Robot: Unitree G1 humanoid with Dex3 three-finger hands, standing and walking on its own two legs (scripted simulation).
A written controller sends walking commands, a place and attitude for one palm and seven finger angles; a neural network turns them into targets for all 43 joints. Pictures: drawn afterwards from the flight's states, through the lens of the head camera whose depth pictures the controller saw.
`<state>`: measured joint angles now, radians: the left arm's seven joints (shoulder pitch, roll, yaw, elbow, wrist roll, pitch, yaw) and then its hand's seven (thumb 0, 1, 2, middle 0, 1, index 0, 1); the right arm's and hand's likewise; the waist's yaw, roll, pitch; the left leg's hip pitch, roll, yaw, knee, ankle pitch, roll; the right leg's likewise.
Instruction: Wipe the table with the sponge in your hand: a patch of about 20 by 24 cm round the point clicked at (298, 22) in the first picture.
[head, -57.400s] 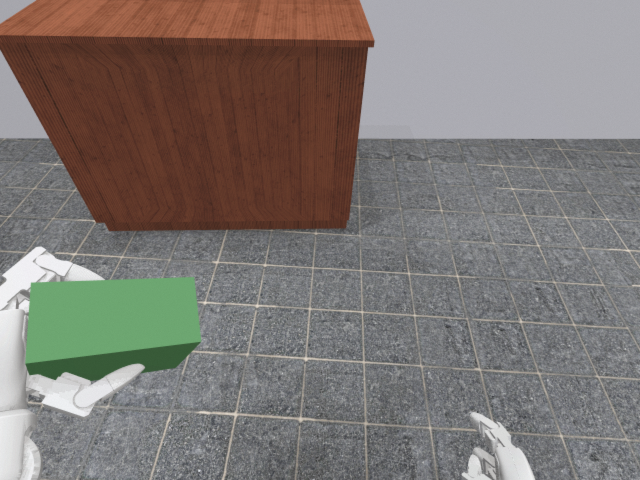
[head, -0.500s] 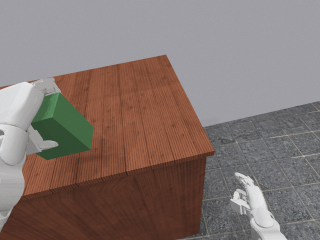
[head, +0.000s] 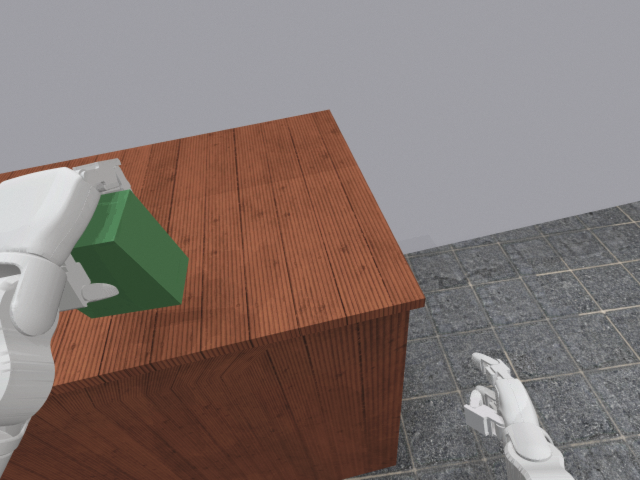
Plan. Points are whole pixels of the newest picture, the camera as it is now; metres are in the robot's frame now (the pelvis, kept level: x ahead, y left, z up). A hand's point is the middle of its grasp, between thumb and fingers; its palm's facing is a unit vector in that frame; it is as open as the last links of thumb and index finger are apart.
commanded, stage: turn the palm down, sponge in hand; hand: left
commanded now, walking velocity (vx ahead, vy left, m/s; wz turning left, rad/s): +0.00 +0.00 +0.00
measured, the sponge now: (121, 270) +0.25 +0.28 +0.18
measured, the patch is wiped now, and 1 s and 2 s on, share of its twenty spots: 0.00 0.00 0.00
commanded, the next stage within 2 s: move the sponge above the wiping area in 0.10 s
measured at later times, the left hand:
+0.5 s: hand (113, 244) +0.25 +0.27 +0.22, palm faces +0.23 -0.06 -0.97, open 10.5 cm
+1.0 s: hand (146, 243) +0.27 +0.24 +0.21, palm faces +0.21 -0.09 -0.97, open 10.5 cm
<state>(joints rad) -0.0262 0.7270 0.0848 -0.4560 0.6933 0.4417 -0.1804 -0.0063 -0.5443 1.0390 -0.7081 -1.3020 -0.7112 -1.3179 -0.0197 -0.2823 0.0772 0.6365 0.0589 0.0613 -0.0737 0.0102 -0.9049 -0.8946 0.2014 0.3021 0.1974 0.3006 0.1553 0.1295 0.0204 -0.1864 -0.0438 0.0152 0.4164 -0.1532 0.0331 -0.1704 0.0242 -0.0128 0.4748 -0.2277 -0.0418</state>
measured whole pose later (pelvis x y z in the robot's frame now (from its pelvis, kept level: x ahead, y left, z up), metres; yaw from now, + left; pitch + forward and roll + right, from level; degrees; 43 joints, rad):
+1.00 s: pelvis +0.01 -0.01 +0.00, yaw -1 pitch -4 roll +1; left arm -0.04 0.64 -0.02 -0.39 0.74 0.44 -0.15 -0.01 -0.54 1.04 -0.71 -1.30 -0.71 -1.32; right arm 0.00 -0.29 0.06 0.63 0.06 0.06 -0.06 0.01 -0.91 -0.89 0.20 0.30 0.20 0.30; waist 0.14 0.13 0.01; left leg -0.18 -0.03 0.02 0.42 -0.17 0.02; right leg -0.16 0.04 -0.01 0.48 -0.25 -0.06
